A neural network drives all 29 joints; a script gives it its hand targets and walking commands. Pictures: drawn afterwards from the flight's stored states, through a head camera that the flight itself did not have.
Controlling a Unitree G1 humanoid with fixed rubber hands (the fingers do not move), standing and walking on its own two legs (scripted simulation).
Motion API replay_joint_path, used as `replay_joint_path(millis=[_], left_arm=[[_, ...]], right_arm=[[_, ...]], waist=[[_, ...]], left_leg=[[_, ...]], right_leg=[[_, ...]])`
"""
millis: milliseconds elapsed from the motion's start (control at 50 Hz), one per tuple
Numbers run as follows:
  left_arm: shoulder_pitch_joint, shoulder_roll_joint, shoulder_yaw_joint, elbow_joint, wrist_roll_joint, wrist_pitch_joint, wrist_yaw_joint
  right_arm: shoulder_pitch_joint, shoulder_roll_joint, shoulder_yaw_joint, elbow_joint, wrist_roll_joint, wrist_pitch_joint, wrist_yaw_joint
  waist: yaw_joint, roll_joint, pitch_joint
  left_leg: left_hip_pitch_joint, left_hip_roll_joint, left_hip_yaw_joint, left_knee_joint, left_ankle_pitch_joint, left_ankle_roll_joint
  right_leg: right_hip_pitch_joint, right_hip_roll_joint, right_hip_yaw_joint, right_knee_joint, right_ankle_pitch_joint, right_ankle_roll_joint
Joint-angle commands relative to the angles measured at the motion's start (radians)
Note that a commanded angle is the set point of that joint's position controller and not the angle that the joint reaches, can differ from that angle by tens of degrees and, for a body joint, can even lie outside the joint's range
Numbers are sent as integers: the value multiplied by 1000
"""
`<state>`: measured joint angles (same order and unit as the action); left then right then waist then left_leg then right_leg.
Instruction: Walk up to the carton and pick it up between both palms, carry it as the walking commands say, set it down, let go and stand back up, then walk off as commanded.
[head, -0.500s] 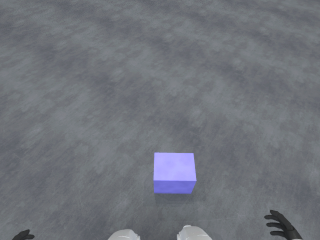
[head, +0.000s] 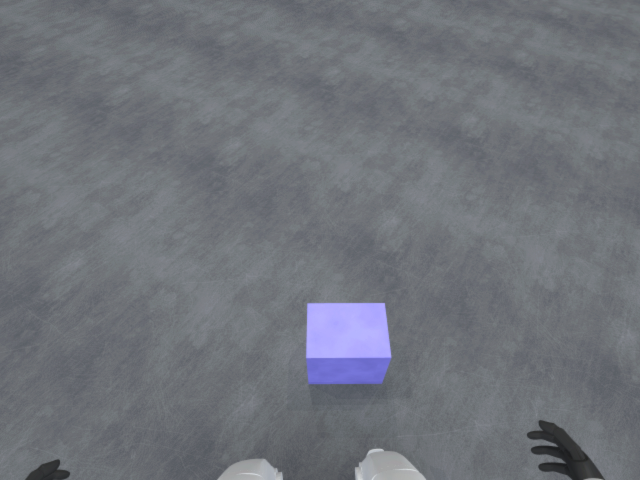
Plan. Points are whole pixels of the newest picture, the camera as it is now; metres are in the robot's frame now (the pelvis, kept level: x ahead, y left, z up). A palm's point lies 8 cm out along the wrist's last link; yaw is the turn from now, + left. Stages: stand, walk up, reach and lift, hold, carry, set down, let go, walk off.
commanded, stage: walk up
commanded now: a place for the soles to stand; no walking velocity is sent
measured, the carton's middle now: (345, 344) +0.54 -0.07 -0.64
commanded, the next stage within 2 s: none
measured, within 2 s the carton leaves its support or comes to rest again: neither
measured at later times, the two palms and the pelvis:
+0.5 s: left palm (99, 457) +0.15 +0.28 -0.07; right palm out of the picture +0.14 -0.40 -0.08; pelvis +0.06 -0.06 +0.00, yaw -3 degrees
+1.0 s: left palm (104, 415) +0.20 +0.29 -0.06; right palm (612, 434) +0.18 -0.39 -0.10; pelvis +0.11 -0.06 +0.00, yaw -3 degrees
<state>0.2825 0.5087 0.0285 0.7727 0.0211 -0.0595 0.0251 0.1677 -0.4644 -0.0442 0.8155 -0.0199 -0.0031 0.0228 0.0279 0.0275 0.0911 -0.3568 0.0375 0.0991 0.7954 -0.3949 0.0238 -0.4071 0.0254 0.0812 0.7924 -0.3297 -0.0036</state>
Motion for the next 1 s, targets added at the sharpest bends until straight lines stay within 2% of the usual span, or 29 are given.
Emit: replay_joint_path(millis=[0,40,60,80,100,140,180,240,300,320,340,360,380,420,500,540,560,580,620,640,700,720,760,780,860,900,940,960,980], left_arm=[[-73,215,48,-21,8,-15,4],[-60,126,22,-29,-8,-18,3],[-84,129,39,-93,17,20,-46],[-123,112,49,-106,29,28,-54],[-137,159,62,-110,35,33,-56],[-58,162,64,-72,26,34,-77],[-33,160,76,-78,28,27,-92],[-56,172,81,-71,25,24,-104],[104,171,89,8,8,7,-89],[178,182,102,25,11,-5,-76],[274,247,127,46,14,-7,-56],[190,304,122,-4,8,-16,-35],[115,315,130,-7,2,-12,-35],[60,260,105,-28,-11,-8,-29],[-26,255,100,-33,12,0,-34],[-84,204,80,-50,10,5,-31],[-77,142,57,-43,11,11,-29],[-70,45,36,-70,-3,10,-25],[-34,169,71,-8,-7,22,-13],[-12,161,56,-5,-11,8,-18],[68,119,57,16,-5,-26,-10],[93,156,66,11,-1,-40,0],[32,211,71,-6,-5,-32,8],[16,214,68,8,-14,-29,6],[-83,124,35,-33,-14,-18,-2],[-69,102,35,-24,-23,-18,2],[-22,110,38,0,-22,-21,4],[-24,134,47,11,-17,-23,7],[-9,144,49,-9,-21,-23,4]], right_arm=[[-37,-153,-58,-45,13,-10,-6],[-11,-173,-67,-21,-7,-24,-5],[216,-304,-110,9,3,-66,-18],[255,-383,-139,15,-9,-85,-27],[207,-366,-131,10,2,-88,-33],[136,-304,-131,-23,2,-98,-44],[159,-315,-124,-36,-1,-108,-50],[128,-330,-124,-69,-4,-100,-32],[-14,-269,-100,-96,-15,-82,-13],[33,-194,-73,-90,-14,-74,-13],[37,-129,-44,-114,-9,-67,-15],[57,-63,-7,-130,6,-64,-16],[19,-196,-46,-90,11,-48,-28],[36,-208,-55,-79,18,-46,-26],[110,-187,-68,-51,20,-55,-9],[259,-199,-78,14,14,-57,-16],[275,-209,-81,15,0,-62,-21],[275,-285,-95,-6,-22,-70,-30],[19,-305,-88,-61,-5,-64,-34],[-10,-273,-80,-72,-1,-62,-33],[-5,-196,-56,-55,10,-44,-26],[28,-146,-45,-61,20,-46,-24],[27,-126,-37,-74,36,-37,-31],[38,-126,-36,-73,30,-37,-33],[100,-212,-62,-32,10,-62,-31],[84,-231,-71,-22,8,-61,-32],[31,-227,-57,-44,19,-51,-32],[26,-202,-58,-49,26,-45,-29],[30,-198,-54,-50,31,-41,-32]], waist=[[-64,-151,-79],[-64,-34,-126],[-141,-23,-149],[-154,102,-86],[-123,-3,-35],[-68,-20,-9],[-71,1,-54],[-72,80,-78],[23,166,-87],[34,5,-138],[99,-216,-167],[54,-342,-130],[48,-145,-64],[26,-91,-9],[-22,-161,0],[-104,-134,-43],[-123,0,-51],[-118,269,-52],[-39,99,11],[-23,51,10],[2,103,-134],[5,-39,-197],[-21,-106,-177],[-26,-104,-181],[-69,-16,-147],[-55,-14,-170],[-34,31,-178],[-26,-54,-197],[-29,-42,-235]], left_leg=[[48,-8,-158,-129,-114,31],[189,74,-210,-235,20,63],[440,194,-448,-399,-405,148],[470,409,-691,-519,-541,218],[377,432,-700,-543,-574,230],[368,374,-510,-465,-339,213],[346,376,-428,-402,-143,228],[202,347,-366,-386,-171,233],[-64,210,-112,-192,-104,137],[-133,132,-42,-14,-72,93],[-302,38,9,330,-26,49],[-432,-70,-39,449,-256,4],[-447,7,-134,456,-184,12],[-359,43,-142,388,-137,9],[-65,33,-43,54,-154,9],[157,-14,-4,-152,-45,20],[229,12,-132,-302,-146,40],[185,252,-521,-479,-239,77],[-6,369,-563,-513,-289,218],[12,340,-478,-453,-120,219],[54,144,-154,-112,467,92],[-20,110,-115,35,492,55],[-89,16,-112,86,77,25],[-78,-1,-115,45,-27,29],[161,96,-202,-170,256,56],[173,198,-300,-200,391,143],[165,194,-196,-122,588,147],[103,144,-178,-72,538,102],[75,106,-138,-32,472,80]], right_leg=[[-37,-177,406,-311,-28,-180],[-104,-82,226,-175,51,-87],[-358,43,104,60,-225,-78],[-547,33,53,268,-257,-46],[-549,-28,99,334,-190,-39],[-477,-84,73,293,-95,-26],[-428,-103,53,242,-66,-10],[-246,-93,-43,106,-187,-12],[132,-41,-157,-133,-10,-20],[249,4,-99,-188,9,-39],[367,-128,198,-333,-204,-96],[318,-331,671,-547,-307,-184],[272,-359,681,-500,-364,-246],[143,-277,519,-451,-277,-230],[-74,-235,319,-407,-285,-224],[-141,-157,195,-241,-212,-154],[-214,-94,109,-49,-73,-116],[-324,18,-28,245,-191,-44],[-195,-47,4,214,-218,-15],[-172,-61,-58,176,-168,-28],[119,-34,-60,-151,130,-49],[210,-105,79,-156,334,-95],[184,-259,369,-209,405,-231],[186,-280,356,-190,457,-267],[-44,-114,95,-38,360,-109],[-53,-49,-49,78,260,-51],[22,-65,-67,-16,239,-53],[107,-68,-11,-39,327,-77],[143,-88,32,-49,397,-97]])
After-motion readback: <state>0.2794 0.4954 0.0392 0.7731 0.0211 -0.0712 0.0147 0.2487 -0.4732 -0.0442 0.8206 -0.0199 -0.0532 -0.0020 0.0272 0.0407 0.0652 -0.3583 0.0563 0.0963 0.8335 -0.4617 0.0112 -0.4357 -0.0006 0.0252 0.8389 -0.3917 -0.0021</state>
